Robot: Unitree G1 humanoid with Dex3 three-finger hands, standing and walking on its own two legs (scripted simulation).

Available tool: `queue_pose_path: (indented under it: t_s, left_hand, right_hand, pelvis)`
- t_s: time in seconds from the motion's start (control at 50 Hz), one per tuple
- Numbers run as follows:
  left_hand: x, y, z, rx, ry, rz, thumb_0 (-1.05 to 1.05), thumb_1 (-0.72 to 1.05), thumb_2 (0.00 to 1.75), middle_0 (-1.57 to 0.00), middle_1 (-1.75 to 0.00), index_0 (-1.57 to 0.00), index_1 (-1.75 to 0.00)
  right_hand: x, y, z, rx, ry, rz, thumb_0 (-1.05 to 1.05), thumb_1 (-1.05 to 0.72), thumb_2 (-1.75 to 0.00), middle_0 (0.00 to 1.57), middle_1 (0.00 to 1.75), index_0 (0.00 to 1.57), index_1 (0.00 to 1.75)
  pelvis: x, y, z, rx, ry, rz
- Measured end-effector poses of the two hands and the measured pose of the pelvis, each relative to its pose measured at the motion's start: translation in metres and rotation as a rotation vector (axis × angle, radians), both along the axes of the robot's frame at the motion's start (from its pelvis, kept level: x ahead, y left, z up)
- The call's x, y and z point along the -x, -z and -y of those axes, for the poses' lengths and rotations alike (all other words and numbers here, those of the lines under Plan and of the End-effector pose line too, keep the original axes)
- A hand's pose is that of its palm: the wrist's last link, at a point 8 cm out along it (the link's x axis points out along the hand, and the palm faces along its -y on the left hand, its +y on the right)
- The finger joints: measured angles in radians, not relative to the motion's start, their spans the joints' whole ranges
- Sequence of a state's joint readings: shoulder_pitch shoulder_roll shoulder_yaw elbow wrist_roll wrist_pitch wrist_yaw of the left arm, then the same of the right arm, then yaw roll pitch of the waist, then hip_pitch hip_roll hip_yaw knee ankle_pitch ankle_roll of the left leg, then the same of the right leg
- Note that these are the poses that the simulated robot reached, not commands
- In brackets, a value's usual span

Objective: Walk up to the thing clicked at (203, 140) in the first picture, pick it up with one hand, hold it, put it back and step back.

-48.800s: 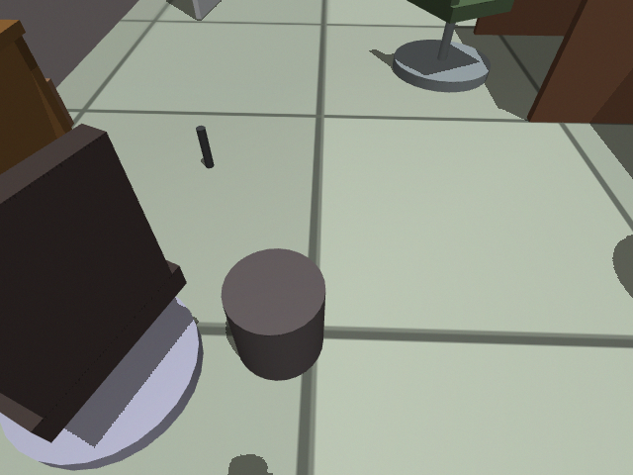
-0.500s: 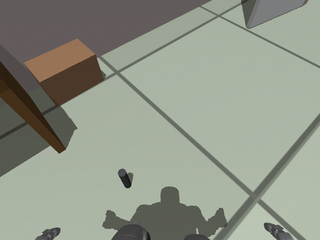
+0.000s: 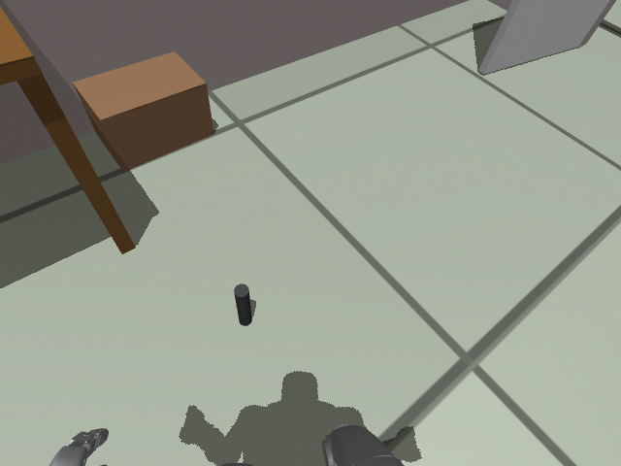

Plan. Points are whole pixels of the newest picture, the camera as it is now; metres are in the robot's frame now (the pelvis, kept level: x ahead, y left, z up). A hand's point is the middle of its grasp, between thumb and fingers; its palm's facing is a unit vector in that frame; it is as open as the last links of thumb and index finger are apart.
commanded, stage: step back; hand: left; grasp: from the side
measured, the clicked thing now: (243, 306) +0.61 +0.16 -0.66
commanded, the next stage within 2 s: none
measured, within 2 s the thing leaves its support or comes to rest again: neither
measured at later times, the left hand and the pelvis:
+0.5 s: hand out of the picture -0.05 +0.22 -0.13, palm faces -0.05 -0.90 -0.43, open 7.4 cm; pelvis -0.16 -0.04 -0.01, yaw -2 degrees
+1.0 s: hand out of the picture -0.27 +0.19 -0.17, palm faces -0.06 -0.92 -0.39, open 7.4 cm; pelvis -0.34 -0.08 -0.02, yaw -3 degrees
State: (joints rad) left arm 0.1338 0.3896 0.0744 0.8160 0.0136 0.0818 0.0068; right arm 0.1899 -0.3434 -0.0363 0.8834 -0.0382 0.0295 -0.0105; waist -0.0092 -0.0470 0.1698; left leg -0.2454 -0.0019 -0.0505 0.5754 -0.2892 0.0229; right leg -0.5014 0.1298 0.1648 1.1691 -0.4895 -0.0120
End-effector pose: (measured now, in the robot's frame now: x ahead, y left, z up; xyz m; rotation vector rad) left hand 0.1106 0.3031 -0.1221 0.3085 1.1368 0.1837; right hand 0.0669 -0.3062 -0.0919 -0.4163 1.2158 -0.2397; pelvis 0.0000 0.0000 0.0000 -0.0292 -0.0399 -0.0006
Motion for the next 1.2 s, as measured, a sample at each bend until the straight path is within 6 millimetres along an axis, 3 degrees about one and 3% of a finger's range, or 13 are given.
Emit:
queue_pose_path:
  t_s: [0.14,0.26,0.38,0.48,0.56,0.62,0.74,0.84,0.94,1.04,1.1,1.2]
  left_hand:
    - [0.060,0.004,-0.001,-0.034,0.016,-0.061,0.00,0.90,0.90,-0.21,-0.30,-0.20,-0.30]
    - [0.104,0.006,0.019,-0.073,0.052,-0.078,0.00,0.90,0.90,-0.20,-0.30,-0.20,-0.30]
    - [0.152,-0.019,0.040,-0.075,0.048,-0.062,0.00,0.90,0.90,-0.21,-0.30,-0.21,-0.30]
    - [0.163,-0.031,0.041,-0.101,0.046,-0.006,0.00,0.90,0.90,-0.21,-0.30,-0.21,-0.30]
    - [0.170,-0.027,0.037,-0.107,0.048,0.074,0.00,0.90,0.90,-0.21,-0.30,-0.21,-0.30]
    - [0.182,-0.013,0.032,-0.084,0.040,0.114,0.00,0.90,0.90,-0.21,-0.30,-0.21,-0.30]
    - [0.237,-0.005,0.041,-0.018,0.011,0.047,0.00,0.90,0.90,-0.21,-0.30,-0.20,-0.30]
    - [0.292,-0.002,0.048,-0.012,-0.005,0.001,0.00,0.90,0.90,-0.21,-0.30,-0.20,-0.30]
    - [0.349,0.008,0.059,-0.053,0.021,-0.055,0.00,0.90,0.90,-0.21,-0.30,-0.20,-0.30]
    - [0.407,0.000,0.077,-0.063,0.007,-0.100,0.00,0.90,0.90,-0.21,-0.30,-0.20,-0.30]
    - [0.426,-0.010,0.078,-0.077,-0.012,-0.107,0.00,0.90,0.90,-0.21,-0.30,-0.21,-0.30]
    - [0.434,-0.018,0.064,-0.100,-0.025,-0.052,0.00,0.90,0.90,-0.21,-0.30,-0.21,-0.30]
  right_hand:
    - [0.014,-0.003,0.011,0.009,-0.006,0.107,0.00,-0.90,-0.90,0.21,0.30,0.21,0.30]
    - [0.045,0.020,0.039,-0.019,0.003,0.176,0.00,-0.90,-0.90,0.21,0.30,0.21,0.30]
    - [0.101,0.027,0.051,-0.059,0.053,0.122,0.00,-0.90,-0.90,0.20,0.30,0.20,0.30]
    - [0.159,0.032,0.054,-0.056,0.050,0.037,0.00,-0.90,-0.90,0.20,0.30,0.20,0.30]
    - [0.199,0.037,0.049,-0.041,0.020,-0.036,0.00,-0.90,-0.90,0.20,0.30,0.20,0.30]
    - [0.223,0.040,0.042,-0.028,-0.001,-0.053,0.00,-0.90,-0.90,0.20,0.30,0.20,0.30]
    - [0.257,0.018,0.039,-0.016,-0.019,-0.014,0.01,-0.90,-0.90,0.21,0.30,0.21,0.30]
    - [0.261,0.003,0.056,0.013,-0.040,0.067,0.01,-0.90,-0.90,0.21,0.30,0.21,0.30]
    - [0.267,0.010,0.082,0.011,-0.055,0.172,0.00,-0.90,-0.90,0.21,0.30,0.21,0.30]
    - [0.302,0.021,0.095,-0.027,-0.004,0.169,0.00,-0.90,-0.90,0.20,0.30,0.20,0.30]
    - [0.331,0.025,0.096,-0.055,0.019,0.129,0.00,-0.90,-0.90,0.20,0.30,0.20,0.30]
    - [0.377,0.037,0.090,-0.067,0.009,0.012,0.00,-0.90,-0.90,0.20,0.30,0.20,0.30]
  pelvis:
    - [0.044,0.004,0.009,-0.009,0.053,-0.004]
    - [0.093,0.021,0.028,-0.017,0.093,0.016]
    - [0.129,0.009,0.039,-0.066,0.080,0.013]
    - [0.158,0.005,0.041,-0.069,0.043,-0.017]
    - [0.187,0.012,0.040,-0.051,-0.008,-0.019]
    - [0.214,0.020,0.038,-0.062,-0.031,0.001]
    - [0.252,0.009,0.040,-0.020,-0.028,0.016]
    - [0.284,0.006,0.053,-0.012,0.008,-0.011]
    - [0.324,0.020,0.071,-0.031,0.063,-0.008]
    - [0.351,0.018,0.081,-0.015,0.061,0.018]
    - [0.360,0.012,0.082,-0.044,0.052,0.011]
    - [0.374,0.012,0.076,-0.037,0.005,-0.010]
